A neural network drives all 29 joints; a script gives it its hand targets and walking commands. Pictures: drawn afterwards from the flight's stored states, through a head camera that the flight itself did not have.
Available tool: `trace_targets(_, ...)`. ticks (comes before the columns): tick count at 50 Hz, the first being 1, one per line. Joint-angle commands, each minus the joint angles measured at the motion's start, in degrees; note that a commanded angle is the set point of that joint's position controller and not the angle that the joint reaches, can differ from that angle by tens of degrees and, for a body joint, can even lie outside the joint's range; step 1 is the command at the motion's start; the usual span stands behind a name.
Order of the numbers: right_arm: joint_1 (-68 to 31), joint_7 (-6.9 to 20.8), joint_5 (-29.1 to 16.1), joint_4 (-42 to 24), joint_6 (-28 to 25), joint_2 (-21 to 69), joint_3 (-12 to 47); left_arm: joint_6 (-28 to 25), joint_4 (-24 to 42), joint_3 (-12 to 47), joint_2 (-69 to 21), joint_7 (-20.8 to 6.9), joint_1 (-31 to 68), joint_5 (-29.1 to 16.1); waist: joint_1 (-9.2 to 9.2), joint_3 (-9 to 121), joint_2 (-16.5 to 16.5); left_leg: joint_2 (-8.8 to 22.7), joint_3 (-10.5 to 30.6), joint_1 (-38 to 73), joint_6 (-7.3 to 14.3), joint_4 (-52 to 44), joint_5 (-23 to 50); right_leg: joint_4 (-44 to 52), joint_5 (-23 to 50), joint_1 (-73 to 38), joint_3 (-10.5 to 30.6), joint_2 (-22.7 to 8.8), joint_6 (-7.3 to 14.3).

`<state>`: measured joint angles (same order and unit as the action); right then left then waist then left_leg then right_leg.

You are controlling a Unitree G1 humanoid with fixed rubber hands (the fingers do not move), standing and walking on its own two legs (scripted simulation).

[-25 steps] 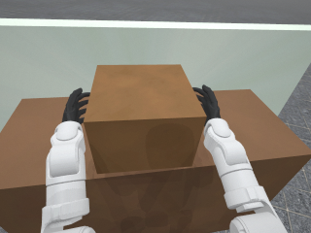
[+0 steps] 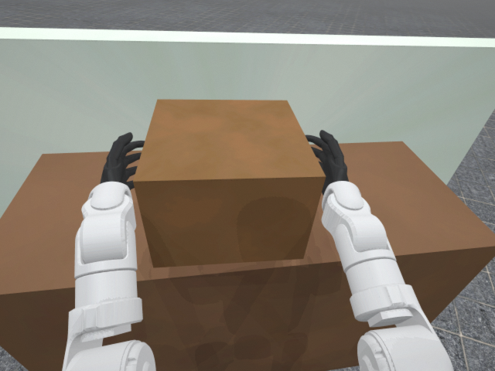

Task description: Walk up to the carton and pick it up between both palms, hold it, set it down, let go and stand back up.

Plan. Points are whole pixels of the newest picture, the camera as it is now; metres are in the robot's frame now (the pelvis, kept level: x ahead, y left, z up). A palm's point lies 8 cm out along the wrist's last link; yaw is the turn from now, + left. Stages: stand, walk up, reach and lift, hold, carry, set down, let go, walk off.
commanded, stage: hold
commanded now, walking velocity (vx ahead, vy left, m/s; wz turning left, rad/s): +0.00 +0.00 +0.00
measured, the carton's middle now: (227, 175) +0.41 +0.01 +0.15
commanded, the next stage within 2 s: none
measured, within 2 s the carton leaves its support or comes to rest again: neither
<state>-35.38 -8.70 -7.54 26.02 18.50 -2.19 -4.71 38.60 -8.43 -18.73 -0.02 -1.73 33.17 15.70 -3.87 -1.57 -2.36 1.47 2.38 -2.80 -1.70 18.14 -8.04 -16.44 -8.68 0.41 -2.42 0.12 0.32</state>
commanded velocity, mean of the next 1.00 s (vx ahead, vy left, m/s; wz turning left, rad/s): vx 0.00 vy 0.00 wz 0.00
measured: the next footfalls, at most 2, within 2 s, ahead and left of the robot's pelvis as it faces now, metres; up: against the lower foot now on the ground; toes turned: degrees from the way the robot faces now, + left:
none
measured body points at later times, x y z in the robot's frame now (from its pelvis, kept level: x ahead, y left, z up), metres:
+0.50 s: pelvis +0.01 +0.00 +0.00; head -0.04 +0.02 +0.45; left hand +0.36 +0.18 +0.17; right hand +0.37 -0.16 +0.17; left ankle +0.03 +0.14 -0.75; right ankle +0.01 -0.11 -0.75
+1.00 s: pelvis +0.00 +0.00 +0.00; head -0.04 +0.02 +0.45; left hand +0.37 +0.18 +0.18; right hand +0.37 -0.16 +0.19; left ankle +0.03 +0.14 -0.75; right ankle +0.01 -0.11 -0.75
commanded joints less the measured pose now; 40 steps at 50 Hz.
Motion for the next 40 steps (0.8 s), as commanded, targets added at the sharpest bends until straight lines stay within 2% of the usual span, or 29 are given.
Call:
trace_targets(1,-46.4,7.6,-4.2,-18.2,-5.5,28.9,22.8,-5.3,10.4,31.3,-28.6,-7.9,39.5,-10.5,-0.06,29.9,2.3,-3.6,-4.1,9.8,0.6,-1.0,10.8,2.4,9.1,-3.5,-3.0,2.7,-2.8)
trace_targets(3,-45.7,7.4,-5.9,-19.0,-5.7,29.1,24.5,-6.0,13.2,33.6,-28.7,-7.4,41.4,-12.4,-0.78,31.0,5.5,-3.7,-3.8,11.4,-0.8,0.8,14.9,2.1,11.7,-3.5,-2.7,3.2,-2.5)
trace_targets(6,-42.8,6.6,-7.2,-20.4,-5.2,29.4,26.1,-5.8,15.8,34.0,-27.5,-7.3,37.7,-11.7,-1.12,31.5,4.3,-4.0,-3.5,11.9,-0.9,1.7,19.3,0.9,19.5,-6.0,-2.2,3.2,-3.0)
trace_targets(7,-43.6,5.9,-7.4,-19.8,-4.9,28.9,26.6,-5.5,13.7,32.3,-26.4,-7.7,36.8,-10.8,-0.54,28.3,3.0,-3.9,-3.3,10.6,-0.5,1.2,16.5,1.0,19.0,-6.3,-2.4,2.8,-3.6)
trace_targets(8,-39.7,5.9,-7.1,-19.0,-4.5,29.6,26.0,-5.4,16.1,34.3,-28.3,-7.8,36.5,-10.8,-2.14,28.9,5.9,-4.0,-3.1,11.3,-1.0,0.7,18.4,1.3,19.0,-6.6,-2.7,2.9,-3.6)
trace_targets(9,-40.3,5.6,-8.2,-22.5,-4.7,28.2,26.5,-5.4,18.0,35.6,-28.2,-7.7,35.5,-11.6,-2.13,29.5,6.0,-4.1,-3.0,11.3,-1.4,1.8,19.9,0.7,19.3,-7.1,-2.3,3.1,-3.2)
trace_targets(11,-39.7,5.7,-9.3,-22.8,-4.1,27.4,28.2,-4.4,18.6,34.0,-25.9,-7.4,33.5,-10.7,0.00,27.6,4.9,-3.7,-2.7,12.3,-1.4,2.2,22.3,1.0,19.9,-6.4,-2.5,3.5,-3.2)
trace_targets(12,-38.4,5.8,-10.4,-24.2,-3.9,26.7,28.7,-4.2,20.5,34.9,-26.7,-7.0,33.0,-11.1,-0.11,29.6,6.2,-4.0,-2.5,12.7,-1.6,2.1,23.6,0.9,20.9,-6.3,-2.0,3.5,-3.1)
trace_targets(14,-39.0,5.6,-8.8,-23.4,-3.3,26.8,27.1,-3.7,17.8,34.2,-25.6,-7.7,34.6,-10.6,-1.40,24.7,4.1,-3.7,-2.7,10.3,-1.0,1.5,17.9,1.5,17.0,-5.6,-2.4,3.4,-3.1)
trace_targets(15,-39.7,5.5,-8.7,-26.0,-3.8,27.4,28.0,-3.8,19.1,34.4,-26.9,-7.7,33.0,-10.4,-0.60,26.9,4.0,-3.7,-2.5,10.6,-1.0,1.2,18.7,1.3,17.4,-5.8,-2.5,3.6,-3.0)
trace_targets(16,-37.7,5.6,-8.6,-22.5,-3.1,27.3,26.6,-4.1,20.1,36.0,-27.0,-7.7,35.2,-11.3,-2.06,24.9,6.5,-3.4,-2.5,10.8,-1.3,1.4,17.4,1.4,15.7,-3.9,-2.4,3.4,-3.0)
trace_targets(17,-37.0,5.8,-8.8,-24.3,-3.8,26.9,27.5,-4.3,23.1,36.6,-27.2,-7.4,35.5,-12.1,-1.71,28.9,7.5,-3.2,-2.6,12.2,-1.9,1.9,19.4,1.0,16.3,-5.5,-2.7,3.7,-2.5)
trace_targets(18,-38.3,5.7,-9.5,-25.8,-3.9,27.6,28.0,-4.6,23.6,37.5,-27.4,-7.3,36.2,-12.1,-2.25,29.1,6.3,-3.6,-2.7,12.3,-1.9,2.2,20.2,0.4,17.2,-4.6,-2.6,3.8,-3.1)
trace_targets(19,-39.6,5.5,-10.1,-30.0,-4.1,27.5,29.2,-4.7,24.6,37.6,-26.9,-7.0,35.2,-12.9,-0.85,31.6,4.6,-3.7,-2.4,12.5,-1.4,2.4,21.4,0.4,20.3,-5.9,-2.1,3.8,-3.4)
trace_targets(20,-39.0,5.3,-9.4,-26.8,-3.4,27.0,27.7,-4.1,20.0,35.8,-25.3,-7.1,33.6,-11.5,-1.29,26.7,4.8,-3.7,-2.8,11.3,-1.4,2.1,19.0,1.0,19.4,-4.1,-2.3,3.3,-3.4)
trace_targets(23,-41.0,5.8,-7.9,-25.7,-3.7,26.2,26.1,-3.9,18.4,36.0,-26.3,-7.0,35.9,-11.6,-0.76,25.1,5.4,-3.9,-3.0,9.4,-1.0,0.4,13.6,1.8,11.7,-2.8,-2.4,3.4,-3.0)
trace_targets(24,-41.1,6.2,-7.0,-22.4,-3.0,26.7,25.6,-3.6,16.9,34.9,-26.3,-7.2,36.9,-10.9,-1.31,22.4,4.3,-3.3,-2.5,8.6,-0.5,-0.4,11.1,2.4,8.4,-1.5,-2.5,3.4,-2.6)
trace_targets(25,-40.4,6.6,-5.9,-22.5,-3.2,27.1,23.9,-4.0,16.4,35.4,-28.0,-7.5,36.9,-11.5,-1.92,24.5,5.9,-3.4,-2.7,9.1,-0.5,-0.8,10.0,2.4,7.4,-1.4,-2.2,3.2,-2.3)
trace_targets(27,-42.6,6.5,-6.3,-23.7,-4.0,27.9,24.8,-4.1,15.5,34.7,-27.2,-7.6,37.5,-11.1,-0.88,26.8,5.4,-3.7,-3.1,8.6,-0.2,-0.5,9.4,2.1,8.7,-2.7,-2.4,2.8,-2.8)
trace_targets(29,-41.9,6.4,-6.8,-22.8,-3.7,28.5,26.3,-4.6,17.7,35.3,-27.9,-7.4,38.0,-11.8,-1.10,28.8,4.8,-3.2,-2.5,9.4,-0.1,-0.1,12.3,1.8,10.9,-4.5,-2.3,3.1,-2.5)
trace_targets(30,-44.5,6.5,-7.0,-24.4,-4.2,28.5,26.1,-4.7,15.8,35.6,-27.8,-7.4,38.4,-11.8,-0.47,28.0,4.1,-3.6,-2.8,9.3,-0.1,0.3,12.3,1.5,12.1,-4.1,-2.2,3.0,-2.9)
trace_targets(31,-42.2,6.2,-5.7,-20.5,-3.1,27.4,24.3,-3.7,11.1,31.9,-25.3,-7.9,36.0,-9.7,-0.43,24.0,3.1,-4.0,-3.5,7.8,0.5,-1.1,9.4,2.5,11.6,-3.9,-1.9,2.3,-3.0)
trace_targets(32,-43.4,6.0,-6.7,-22.6,-3.6,27.8,25.4,-4.1,14.3,33.1,-26.5,-7.9,37.0,-11.3,-0.80,26.1,1.6,-4.0,-3.4,8.1,0.5,-0.9,9.9,2.2,11.8,-3.9,-2.0,2.8,-3.0)
trace_targets(33,-44.8,6.2,-5.7,-22.8,-3.8,28.5,24.8,-4.2,11.5,32.1,-25.7,-8.2,37.7,-11.0,-0.45,26.9,2.3,-4.5,-3.7,7.6,1.0,-1.1,7.8,2.2,11.1,-3.7,-1.4,2.2,-3.3)
trace_targets(34,-45.3,6.5,-4.7,-19.3,-3.3,28.8,24.4,-4.1,8.4,29.1,-24.0,-8.4,38.4,-9.0,0.72,24.8,1.5,-4.2,-3.8,5.8,1.8,-1.9,4.5,2.5,8.7,-3.4,-1.6,2.2,-3.3)
trace_targets(36,-46.4,6.6,-5.8,-22.1,-4.0,29.9,25.8,-4.5,12.4,30.9,-26.1,-8.4,39.2,-10.2,0.61,28.9,2.2,-4.4,-3.6,7.5,1.3,-1.2,8.7,1.9,11.9,-4.9,-2.0,2.1,-3.2)
trace_targets(37,-45.9,6.3,-5.5,-21.0,-4.0,29.6,25.4,-4.5,11.8,31.4,-26.5,-8.2,38.8,-10.9,-0.37,29.4,2.0,-3.8,-3.5,8.9,1.2,-0.6,9.8,2.0,12.7,-4.8,-1.9,2.3,-3.1)
trace_targets(38,-45.0,6.1,-5.7,-20.8,-4.2,29.5,24.1,-4.8,11.7,31.2,-27.3,-8.5,38.8,-10.4,-0.87,29.2,4.0,-4.2,-3.7,9.3,0.5,-0.4,11.9,1.7,15.2,-5.4,-2.0,2.3,-3.4)
trace_targets(40,-43.5,5.9,-6.6,-19.7,-3.7,29.7,25.6,-4.6,13.0,31.1,-26.7,-8.7,37.5,-10.0,-0.87,28.2,3.5,-4.0,-3.4,10.4,0.0,0.0,14.5,1.4,18.7,-5.8,-2.0,2.6,-3.5)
